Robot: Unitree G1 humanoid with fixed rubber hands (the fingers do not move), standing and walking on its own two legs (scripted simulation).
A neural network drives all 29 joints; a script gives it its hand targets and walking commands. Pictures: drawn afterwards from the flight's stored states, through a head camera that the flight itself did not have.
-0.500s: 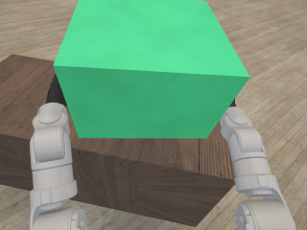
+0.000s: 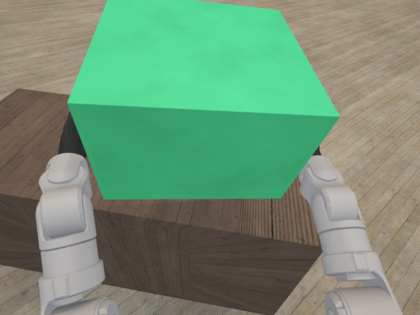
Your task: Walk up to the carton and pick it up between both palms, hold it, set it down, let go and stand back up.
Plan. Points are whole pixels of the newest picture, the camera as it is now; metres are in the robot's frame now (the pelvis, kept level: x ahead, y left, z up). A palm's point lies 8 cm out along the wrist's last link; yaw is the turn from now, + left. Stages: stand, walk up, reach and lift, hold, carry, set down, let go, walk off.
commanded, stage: hold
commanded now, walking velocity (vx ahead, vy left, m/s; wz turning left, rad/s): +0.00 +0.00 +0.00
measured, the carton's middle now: (198, 97) +0.42 -0.01 +0.24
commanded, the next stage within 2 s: none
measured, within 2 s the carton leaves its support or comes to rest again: neither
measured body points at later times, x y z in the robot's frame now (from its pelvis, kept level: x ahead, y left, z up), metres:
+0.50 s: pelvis +0.00 -0.01 +0.00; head -0.02 +0.02 +0.45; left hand +0.37 +0.19 +0.19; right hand +0.36 -0.21 +0.16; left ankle +0.02 +0.14 -0.75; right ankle +0.01 -0.14 -0.75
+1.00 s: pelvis +0.01 +0.00 +0.00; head -0.02 +0.03 +0.45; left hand +0.35 +0.21 +0.19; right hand +0.35 -0.19 +0.17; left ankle +0.02 +0.14 -0.75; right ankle +0.02 -0.14 -0.75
